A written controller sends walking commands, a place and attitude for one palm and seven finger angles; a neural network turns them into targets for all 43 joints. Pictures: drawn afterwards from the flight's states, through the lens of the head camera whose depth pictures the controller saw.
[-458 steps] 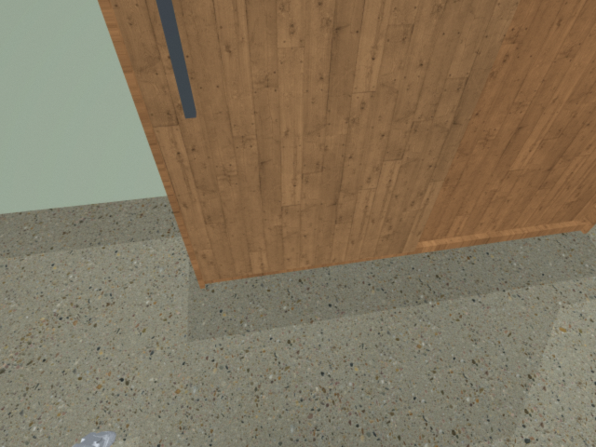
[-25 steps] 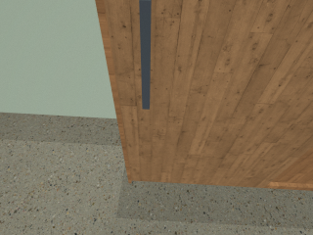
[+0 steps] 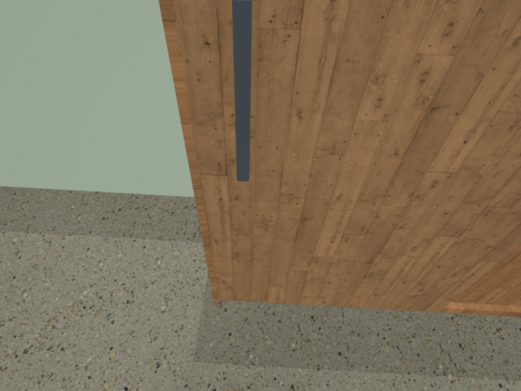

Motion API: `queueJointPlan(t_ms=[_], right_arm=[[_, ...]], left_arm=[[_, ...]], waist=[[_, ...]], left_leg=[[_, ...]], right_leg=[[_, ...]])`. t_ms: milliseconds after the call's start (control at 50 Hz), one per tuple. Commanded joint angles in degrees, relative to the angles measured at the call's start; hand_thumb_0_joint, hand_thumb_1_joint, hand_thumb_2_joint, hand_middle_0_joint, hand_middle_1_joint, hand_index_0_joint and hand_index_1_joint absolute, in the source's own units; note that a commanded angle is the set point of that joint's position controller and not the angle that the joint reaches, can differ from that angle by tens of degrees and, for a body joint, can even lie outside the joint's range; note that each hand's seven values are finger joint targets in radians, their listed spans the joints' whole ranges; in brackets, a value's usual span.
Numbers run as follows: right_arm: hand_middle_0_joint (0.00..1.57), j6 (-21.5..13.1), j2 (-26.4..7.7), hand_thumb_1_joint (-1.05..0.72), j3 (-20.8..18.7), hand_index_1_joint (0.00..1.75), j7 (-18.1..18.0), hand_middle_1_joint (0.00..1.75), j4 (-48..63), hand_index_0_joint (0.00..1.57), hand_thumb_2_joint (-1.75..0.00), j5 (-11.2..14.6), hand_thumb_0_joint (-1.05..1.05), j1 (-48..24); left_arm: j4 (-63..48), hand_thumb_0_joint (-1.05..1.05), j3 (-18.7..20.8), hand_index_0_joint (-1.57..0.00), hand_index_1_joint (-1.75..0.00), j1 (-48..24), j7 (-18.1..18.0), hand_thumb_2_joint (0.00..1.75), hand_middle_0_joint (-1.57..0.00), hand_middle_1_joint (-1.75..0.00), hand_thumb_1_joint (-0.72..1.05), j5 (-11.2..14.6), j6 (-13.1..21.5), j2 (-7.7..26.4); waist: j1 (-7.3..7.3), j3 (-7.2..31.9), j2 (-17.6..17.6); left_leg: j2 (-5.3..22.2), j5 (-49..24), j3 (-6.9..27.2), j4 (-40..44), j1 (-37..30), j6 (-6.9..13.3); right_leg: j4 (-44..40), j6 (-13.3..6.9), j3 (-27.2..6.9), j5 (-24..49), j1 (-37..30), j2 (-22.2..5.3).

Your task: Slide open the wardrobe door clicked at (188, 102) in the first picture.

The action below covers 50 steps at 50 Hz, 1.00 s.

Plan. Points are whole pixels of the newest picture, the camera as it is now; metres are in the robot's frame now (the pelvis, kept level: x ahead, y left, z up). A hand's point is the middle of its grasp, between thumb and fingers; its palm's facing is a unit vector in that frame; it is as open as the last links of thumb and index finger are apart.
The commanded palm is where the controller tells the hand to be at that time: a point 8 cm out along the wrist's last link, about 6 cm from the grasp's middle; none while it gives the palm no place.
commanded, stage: look again from close up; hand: left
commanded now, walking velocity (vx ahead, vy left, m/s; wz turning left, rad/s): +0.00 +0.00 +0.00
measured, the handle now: (244, 100) +0.53 +0.07 +0.18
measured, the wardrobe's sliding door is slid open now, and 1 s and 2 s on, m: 0.00 0.00 0.00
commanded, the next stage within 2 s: raise the hand with hooked fingers in 0.06 s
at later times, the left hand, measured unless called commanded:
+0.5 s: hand (163, 332) +0.20 +0.15 +0.01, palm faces -0.01 -1.00 -0.03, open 8.1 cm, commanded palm +0.13 +0.23 -0.01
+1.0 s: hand (106, 301) +0.21 +0.22 +0.07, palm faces +0.04 -1.00 -0.08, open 11.2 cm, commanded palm +0.17 +0.27 +0.08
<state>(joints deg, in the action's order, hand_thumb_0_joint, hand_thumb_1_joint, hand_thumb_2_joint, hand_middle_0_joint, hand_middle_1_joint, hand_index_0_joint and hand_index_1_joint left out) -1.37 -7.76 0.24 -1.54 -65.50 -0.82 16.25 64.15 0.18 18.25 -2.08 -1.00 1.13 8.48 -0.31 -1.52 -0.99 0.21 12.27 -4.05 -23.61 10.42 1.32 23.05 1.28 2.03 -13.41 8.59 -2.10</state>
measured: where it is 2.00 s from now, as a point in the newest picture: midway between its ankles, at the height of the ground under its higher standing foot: outside the picture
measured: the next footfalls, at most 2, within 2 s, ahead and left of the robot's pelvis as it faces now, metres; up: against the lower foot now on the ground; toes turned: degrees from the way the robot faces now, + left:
none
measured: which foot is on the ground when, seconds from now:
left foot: down 0.00-1.00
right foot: down 0.00-1.00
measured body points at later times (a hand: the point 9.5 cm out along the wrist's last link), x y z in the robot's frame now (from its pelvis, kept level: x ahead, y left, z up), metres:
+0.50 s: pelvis -0.02 -0.01 -0.05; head +0.00 -0.01 +0.40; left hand +0.19 +0.21 +0.02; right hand +0.18 -0.27 -0.09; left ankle +0.01 +0.10 -0.74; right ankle -0.01 -0.13 -0.74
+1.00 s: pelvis +0.00 -0.02 -0.03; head +0.01 -0.03 +0.42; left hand +0.20 +0.27 +0.08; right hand +0.16 -0.25 -0.11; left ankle +0.01 +0.10 -0.74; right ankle -0.01 -0.13 -0.74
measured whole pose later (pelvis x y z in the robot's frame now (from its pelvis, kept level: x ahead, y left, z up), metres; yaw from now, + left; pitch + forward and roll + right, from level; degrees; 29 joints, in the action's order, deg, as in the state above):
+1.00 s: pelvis +0.00 -0.02 -0.03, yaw +2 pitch +4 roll -1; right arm -15.2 -13.3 2.4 -4.4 -34.6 2.4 16.1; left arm -2.3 20.2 18.9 22.6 22.4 10.1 19.0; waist -0.2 3.8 3.0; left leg 2.6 21.4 -0.7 -43.8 26.9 -0.3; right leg 41.4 -0.5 4.8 -22.5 23.2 -0.5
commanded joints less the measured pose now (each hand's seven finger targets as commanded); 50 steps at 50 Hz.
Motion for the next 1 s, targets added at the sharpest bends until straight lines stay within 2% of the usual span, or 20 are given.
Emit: queueJointPlan(t_ms=[0,120,140,160,180,200,220,240,260,300,360,400,420,480,580,660,720,820,920,980], right_arm=[[0.2,-0.97,-6.14,-0.9,-1.16,0.3,-0.39,0.3,1.4,0.2,-0.9,0.22,0.0,3.58],[0.2,-0.96,-5.94,-0.9,-1.05,0.3,-0.47,0.3,1.38,0.2,-0.9,0.26,0.0,3.66],[0.2,-1.05,-7.74,-0.9,-0.88,0.3,0.38,0.3,5.71,0.2,-0.9,0.76,0.0,-2.11],[0.2,-8.51,-17.41,-0.9,-1.91,0.3,-2.12,0.3,26.84,0.2,-0.9,2.94,0.0,-0.12],[0.2,-14.14,-12.32,-0.9,-0.47,0.3,-3.81,0.3,23.69,0.2,-0.9,3.35,0.0,-4.96],[0.2,-15.63,-9.3,-0.9,-0.98,0.3,-3.31,0.3,21.48,0.2,-0.9,4.2,0.0,-3.46],[0.2,-16.43,-10.51,-0.9,-1.73,0.3,-3.02,0.3,23.11,0.2,-0.9,4.99,0.0,-0.63],[0.2,-17.85,-12.37,-0.9,-1.73,0.3,-3.21,0.3,27.33,0.2,-0.9,5.1,0.0,-4.2],[0.2,-18.83,-13.48,-0.9,-2.41,0.3,-3.52,0.3,28.59,0.2,-0.9,4.08,0.0,-5.05],[0.2,-18.87,-13.4,-0.9,-3.17,0.3,-3.16,0.3,30.91,0.2,-0.9,2.27,0.0,-5.78],[0.2,-17.56,-12.93,-0.9,-4.87,0.3,0.03,0.3,34.79,0.2,-0.9,1.56,0.0,-7.3],[0.2,-16.42,-13.7,-0.9,-5.99,0.3,1.84,0.3,38.65,0.2,-0.9,1.49,0.0,-9.25],[0.2,-15.46,-13.75,-0.9,-6.51,0.3,2.26,0.3,40.69,0.2,-0.9,2.04,0.0,-8.57],[0.2,-13.03,-13.07,-0.9,-5.5,0.3,0.89,0.3,46.33,0.2,-0.9,2.9,0.0,-10.95],[0.2,-12.49,-11.6,-0.9,-4.35,0.3,-1.4,0.3,45.41,0.2,-0.9,2.2,0.0,-5.64],[0.2,-14.42,-12.88,-0.9,-3.08,0.3,-2.69,0.3,41.8,0.2,-0.9,2.48,0.0,-4.48],[0.2,-15.65,-13.83,-0.9,-2.28,0.3,-3.79,0.3,40.4,0.2,-0.9,3.44,0.0,-5.9],[0.2,-16.58,-13.35,-0.9,-1.67,0.3,-4.31,0.3,41.03,0.2,-0.9,3.72,0.0,-8.59],[0.2,-18.06,-12.83,-0.9,-1.15,0.3,-3.44,0.3,41.56,0.2,-0.9,3.41,0.0,-8.44],[0.2,-19.02,-13.23,-0.9,-1.29,0.3,-3.2,0.3,41.09,0.2,-0.9,3.77,0.0,-7.26]], left_arm=[[-1.09,0.0,0.74,-0.2,-0.3,4.56,-0.11,0.9,-0.2,-0.3,0.9,-0.06,0.6,5.5],[-0.86,0.0,0.7,-0.2,-0.3,5.14,-0.16,0.9,-0.2,-0.3,0.9,-0.09,0.56,5.11],[0.59,0.0,-0.2,-0.2,-0.3,6.58,-2.24,0.9,-0.2,-0.3,0.9,-0.59,1.25,5.7],[-90.97,0.0,4.71,-0.2,-0.32,-35.96,-1.79,0.89,-0.2,-0.32,0.88,11.67,13.28,18.01],[-78.43,0.0,5.13,-0.2,-0.33,-15.1,-5.35,0.88,-0.2,-0.33,0.85,7.12,10.11,14.71],[-60.74,0.0,-3.11,-0.21,-0.34,6.69,-6.13,0.87,-0.21,-0.34,0.83,7.86,2.62,-1.06],[-64.43,0.0,-6.05,-0.21,-0.36,6.98,-5.63,0.86,-0.21,-0.36,0.81,9.72,0.94,-4.88],[-75.21,0.0,-5.08,-0.21,-0.37,-0.46,-5.16,0.85,-0.21,-0.37,0.78,10.78,4.29,-1.11],[-75.91,0.0,-1.15,-0.21,-0.39,0.29,-4.88,0.84,-0.21,-0.39,0.76,10.36,7.21,3.12],[-68.04,0.0,1.45,-0.21,-0.42,4.91,-2.17,0.82,-0.21,-0.42,0.71,10.56,12.61,1.69],[-56.89,0.0,5.94,-0.22,-0.47,18.37,8.65,0.79,-0.22,-0.47,0.64,13.1,24.48,0.77],[-57.6,0.0,10.42,-0.22,-0.5,20.88,16.63,0.77,-0.22,-0.5,0.6,14.49,31.12,5.02],[-57.04,0.0,15.89,-0.22,-0.51,24.11,18.71,0.76,-0.22,-0.51,0.57,14.62,30.44,9.62],[-72.11,0.0,16.43,-0.23,-0.55,16.79,19.8,0.73,-0.23,-0.55,0.5,17.54,24.24,10.82],[-88.88,0.0,16.47,-0.24,-0.63,4.54,14.9,0.68,-0.24,-0.63,0.39,17.78,25.27,12.11],[-86.01,0.0,14.44,-0.24,-0.69,-2.91,18.94,0.64,-0.24,-0.69,0.29,18.09,27.59,13.72],[-78.42,0.0,16.37,-0.25,-0.74,-3.91,24.0,0.61,-0.25,-0.74,0.22,20.17,22.85,16.46],[-73.9,0.0,25.19,-0.26,-0.81,-0.03,26.41,0.56,-0.26,-0.81,0.11,23.81,13.57,20.9],[-78.43,0.0,27.64,-0.27,-0.88,-1.04,24.65,0.51,-0.27,-0.88,-0.01,25.41,12.62,21.11],[-79.05,0.0,25.82,-0.27,-0.93,-2.2,24.09,0.48,-0.27,-0.93,-0.08,24.7,12.05,19.87]], waist=[[-0.27,-2.68,1.02],[-0.42,-2.6,0.66],[-1.51,-4.41,2.66],[7.03,23.55,13.04],[0.89,23.27,17.28],[2.5,12.18,11.86],[1.9,7.61,9.26],[2.94,1.63,6.42],[3.47,2.77,1.42],[2.65,-1.2,-9.83],[-2.28,0.66,-13.41],[-2.87,5.92,-8.48],[-5.25,8.45,-3.81],[-4.74,14.78,2.29],[0.74,15.57,5.44],[3.98,12.11,5.81],[3.34,10.21,5.5],[-1.59,14.86,0.74],[-3.4,14.82,0.94],[-2.3,13.7,1.69]], left_leg=[[6.07,-4.62,5.96,5.67,1.03,-0.02],[6.17,-5.63,6.01,5.43,0.69,0.09],[6.45,-9.5,3.9,-5.6,4.14,-1.44],[0.35,-9.11,3.54,0.51,-12.24,-0.64],[2.39,-10.01,3.06,1.28,-11.03,-0.7],[2.89,-4.46,4.8,2.09,-2.69,-1.06],[2.07,0.92,5.52,1.29,2.19,-1.69],[1.78,6.5,6.63,0.57,5.01,-1.28],[1.11,9.22,6.84,-1.36,6.0,-0.95],[0.36,10.55,6.43,-6.11,13.2,-1.11],[-0.6,8.25,3.89,-14.78,22.11,-2.32],[-1.25,4.08,2.66,-20.04,23.99,-2.35],[-1.51,1.31,1.98,-20.53,23.91,-2.01],[-1.74,0.28,0.74,-20.75,22.08,-1.06],[-0.16,-2.76,3.47,-23.47,17.22,0.2],[0.32,0.4,4.95,-24.33,17.18,0.44],[0.15,1.96,5.2,-23.15,17.66,0.55],[0.05,-3.01,5.61,-18.74,15.29,0.28],[-0.21,-7.63,5.36,-14.86,11.91,0.02],[-0.13,-6.67,4.63,-12.9,9.48,0.12]], right_leg=[[-3.94,-2.26,-3.52,4.12,2.75,-4.26],[-3.9,-2.21,-3.35,4.77,2.58,-4.31],[-3.59,-2.31,-6.12,15.38,5.0,-6.44],[2.73,-2.88,0.03,11.97,0.03,0.2],[7.54,-4.03,1.81,2.66,2.29,1.56],[7.73,-2.98,3.61,-0.48,7.56,1.31],[6.63,-2.47,3.92,-1.24,8.54,1.0],[5.76,-2.33,3.94,-3.45,10.35,1.09],[5.76,-2.2,3.84,-6.83,12.68,1.58],[8.35,-1.74,4.85,-12.09,19.56,2.42],[15.04,-2.46,4.07,-14.06,24.47,2.52],[19.93,-3.22,2.79,-6.76,22.93,2.08],[21.7,-3.72,1.82,-2.73,20.14,1.8],[22.16,-2.86,1.14,0.33,17.69,1.63],[20.55,-1.97,-0.04,4.35,20.82,2.54],[18.11,-1.88,-1.2,0.61,23.28,2.68],[14.07,-1.68,-3.5,-2.52,20.72,2.08],[11.69,-0.9,-3.11,3.45,11.24,0.99],[12.04,-0.98,-0.32,11.24,8.01,1.68],[10.96,-1.01,1.13,9.1,9.82,2.13]])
